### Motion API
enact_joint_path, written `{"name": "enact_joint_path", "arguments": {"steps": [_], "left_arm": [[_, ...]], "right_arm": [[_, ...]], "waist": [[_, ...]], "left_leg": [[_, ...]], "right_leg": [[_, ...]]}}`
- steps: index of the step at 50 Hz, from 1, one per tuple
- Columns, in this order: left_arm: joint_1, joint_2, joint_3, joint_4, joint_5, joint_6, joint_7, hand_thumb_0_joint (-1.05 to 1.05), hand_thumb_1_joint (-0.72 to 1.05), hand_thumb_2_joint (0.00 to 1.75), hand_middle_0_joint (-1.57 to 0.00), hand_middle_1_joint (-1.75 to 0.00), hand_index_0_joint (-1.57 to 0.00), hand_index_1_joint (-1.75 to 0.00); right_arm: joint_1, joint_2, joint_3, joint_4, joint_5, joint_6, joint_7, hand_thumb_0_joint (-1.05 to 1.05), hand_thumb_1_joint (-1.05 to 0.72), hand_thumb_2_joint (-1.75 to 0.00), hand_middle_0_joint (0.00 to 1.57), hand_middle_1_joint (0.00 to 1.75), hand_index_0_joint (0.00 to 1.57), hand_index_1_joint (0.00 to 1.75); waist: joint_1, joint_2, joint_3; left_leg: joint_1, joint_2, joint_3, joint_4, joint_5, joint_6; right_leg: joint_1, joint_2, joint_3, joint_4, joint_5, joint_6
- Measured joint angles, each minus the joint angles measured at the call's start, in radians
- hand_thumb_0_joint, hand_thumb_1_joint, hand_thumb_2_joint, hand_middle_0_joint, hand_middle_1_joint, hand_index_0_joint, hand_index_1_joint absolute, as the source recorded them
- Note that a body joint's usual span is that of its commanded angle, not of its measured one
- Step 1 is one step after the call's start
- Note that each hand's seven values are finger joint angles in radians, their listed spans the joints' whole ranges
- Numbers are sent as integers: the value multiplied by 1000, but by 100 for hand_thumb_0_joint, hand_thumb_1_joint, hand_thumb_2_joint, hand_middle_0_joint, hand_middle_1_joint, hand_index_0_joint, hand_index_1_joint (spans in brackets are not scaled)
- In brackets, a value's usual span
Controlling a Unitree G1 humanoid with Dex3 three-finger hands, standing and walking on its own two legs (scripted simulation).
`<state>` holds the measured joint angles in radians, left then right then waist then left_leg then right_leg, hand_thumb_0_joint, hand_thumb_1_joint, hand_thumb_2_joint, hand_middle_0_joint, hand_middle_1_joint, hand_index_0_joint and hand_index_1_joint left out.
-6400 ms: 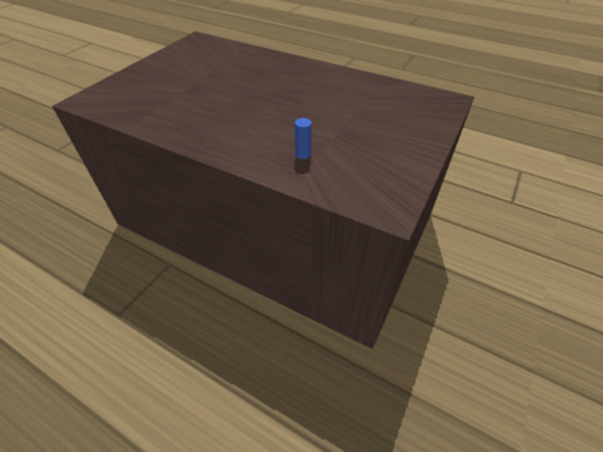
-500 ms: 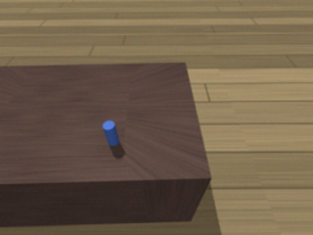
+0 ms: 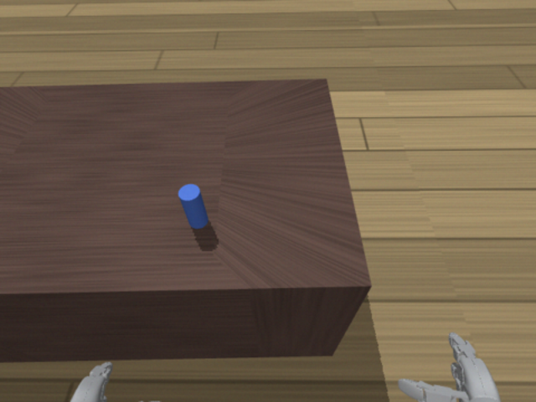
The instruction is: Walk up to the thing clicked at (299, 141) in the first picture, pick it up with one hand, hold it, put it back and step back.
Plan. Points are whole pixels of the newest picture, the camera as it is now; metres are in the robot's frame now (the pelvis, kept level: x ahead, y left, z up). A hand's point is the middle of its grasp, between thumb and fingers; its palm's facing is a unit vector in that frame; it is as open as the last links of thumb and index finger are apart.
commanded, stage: go down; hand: left
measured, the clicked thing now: (194, 207) +0.54 +0.17 -0.11
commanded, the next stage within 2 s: none
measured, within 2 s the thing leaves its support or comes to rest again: neither
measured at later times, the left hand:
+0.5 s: hand out of the picture +0.17 +0.25 -0.13, palm faces +0.03 -0.95 -0.31, open 17.5 cm
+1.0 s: hand out of the picture +0.16 +0.26 -0.12, palm faces +0.06 -0.95 -0.32, open 17.5 cm
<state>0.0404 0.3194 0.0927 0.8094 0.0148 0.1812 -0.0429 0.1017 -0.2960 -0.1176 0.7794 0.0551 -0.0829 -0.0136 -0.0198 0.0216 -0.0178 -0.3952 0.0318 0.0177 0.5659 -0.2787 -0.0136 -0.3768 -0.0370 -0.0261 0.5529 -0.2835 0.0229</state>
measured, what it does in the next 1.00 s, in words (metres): stands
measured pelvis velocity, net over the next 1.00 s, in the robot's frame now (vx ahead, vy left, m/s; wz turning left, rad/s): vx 0.01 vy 0.00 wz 0.02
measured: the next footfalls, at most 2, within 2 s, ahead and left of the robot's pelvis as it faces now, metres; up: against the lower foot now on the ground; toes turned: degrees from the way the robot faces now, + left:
none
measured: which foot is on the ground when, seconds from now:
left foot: down 0.00-1.00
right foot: down 0.00-1.00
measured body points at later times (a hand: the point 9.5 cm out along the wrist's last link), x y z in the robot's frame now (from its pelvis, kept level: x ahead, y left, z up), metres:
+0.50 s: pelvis +0.02 +0.01 -0.02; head +0.07 +0.01 +0.43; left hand +0.17 +0.30 -0.11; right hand +0.18 -0.27 -0.10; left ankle +0.00 +0.13 -0.73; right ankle -0.01 -0.13 -0.73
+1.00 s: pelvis +0.01 +0.00 -0.04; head +0.06 +0.00 +0.41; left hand +0.16 +0.31 -0.10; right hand +0.17 -0.27 -0.10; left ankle +0.00 +0.13 -0.73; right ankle -0.01 -0.13 -0.73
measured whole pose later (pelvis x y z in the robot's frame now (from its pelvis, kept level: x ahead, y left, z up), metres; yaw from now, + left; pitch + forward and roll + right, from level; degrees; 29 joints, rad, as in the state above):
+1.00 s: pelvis +0.01 +0.00 -0.04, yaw +1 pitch +12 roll -1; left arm 0.33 0.35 0.18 0.21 0.00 0.43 -0.11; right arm 0.36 -0.24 -0.10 0.36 0.03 -0.08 -0.07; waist -0.02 0.02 -0.13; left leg -0.65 0.03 -0.01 0.91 -0.47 -0.01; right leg -0.61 -0.05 -0.04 0.89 -0.47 0.03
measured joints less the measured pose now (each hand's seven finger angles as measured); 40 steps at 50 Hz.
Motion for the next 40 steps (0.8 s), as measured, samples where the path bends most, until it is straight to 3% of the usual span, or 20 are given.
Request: {"name": "enact_joint_path", "arguments": {"steps": [5,15,24,40], "left_arm": [[54,13,8,-85,12,73,-16,0,-6,18,-8,-6,-7,-6],[129,4,30,-251,13,96,0,-1,-48,9,-8,-7,-8,-9],[177,5,31,-352,7,162,-19,-1,-57,6,-9,-8,-8,-9],[247,20,64,-508,-2,227,-49,-1,-59,8,-8,-8,-8,-9]], "right_arm": [[56,7,1,-50,-6,24,7,0,6,-20,6,7,6,6],[91,24,-8,-111,-28,-7,-32,0,36,-9,5,6,6,5],[127,40,-5,-188,-25,-13,-34,-1,45,-6,5,5,6,5],[207,49,2,-335,-28,-2,-33,-1,51,-5,6,5,6,5]], "waist": [[3,-5,-18],[-1,-6,-21],[-2,-2,-61],[-5,0,-91]], "left_leg": [[-45,-1,-4,58,-33,1],[-100,-3,-8,145,-86,5],[-125,-7,-12,192,-123,7],[-207,-5,-22,291,-168,5]], "right_leg": [[-43,-2,-2,56,-33,2],[-90,-7,-3,133,-82,8],[-111,-11,-6,173,-118,12],[-188,-12,-12,271,-164,11]]}}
